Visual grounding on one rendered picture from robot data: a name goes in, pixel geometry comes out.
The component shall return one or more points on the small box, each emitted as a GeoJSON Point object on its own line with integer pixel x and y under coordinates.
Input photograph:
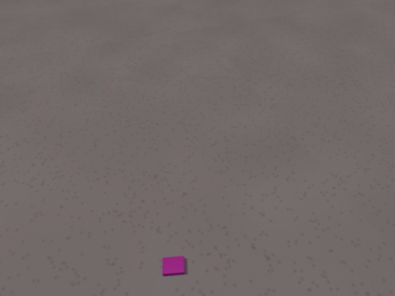
{"type": "Point", "coordinates": [173, 266]}

